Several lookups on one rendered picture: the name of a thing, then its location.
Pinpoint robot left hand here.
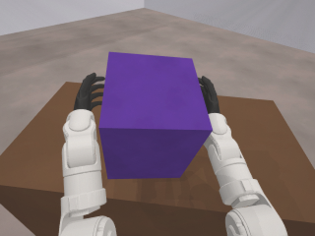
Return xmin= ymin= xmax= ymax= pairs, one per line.
xmin=73 ymin=73 xmax=105 ymax=111

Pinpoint left robot forearm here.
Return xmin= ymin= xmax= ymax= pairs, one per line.
xmin=58 ymin=109 xmax=107 ymax=236

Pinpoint carton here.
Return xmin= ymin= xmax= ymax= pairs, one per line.
xmin=98 ymin=51 xmax=213 ymax=179

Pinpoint left robot upper arm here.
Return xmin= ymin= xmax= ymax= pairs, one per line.
xmin=60 ymin=215 xmax=117 ymax=236

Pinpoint right robot upper arm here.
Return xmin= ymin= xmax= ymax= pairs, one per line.
xmin=225 ymin=204 xmax=287 ymax=236

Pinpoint right robot forearm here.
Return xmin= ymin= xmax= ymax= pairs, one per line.
xmin=203 ymin=113 xmax=288 ymax=236

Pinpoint pedestal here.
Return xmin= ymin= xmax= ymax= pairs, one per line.
xmin=0 ymin=82 xmax=315 ymax=236

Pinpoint robot right hand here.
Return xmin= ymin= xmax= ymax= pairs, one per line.
xmin=198 ymin=76 xmax=221 ymax=114

